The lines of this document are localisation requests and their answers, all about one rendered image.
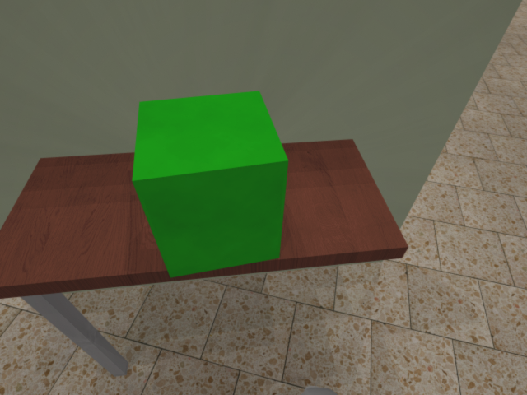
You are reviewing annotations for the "carton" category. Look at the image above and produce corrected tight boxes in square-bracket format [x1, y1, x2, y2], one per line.
[132, 91, 288, 277]

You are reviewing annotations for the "table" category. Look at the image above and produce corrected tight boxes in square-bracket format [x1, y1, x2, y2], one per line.
[0, 139, 408, 377]

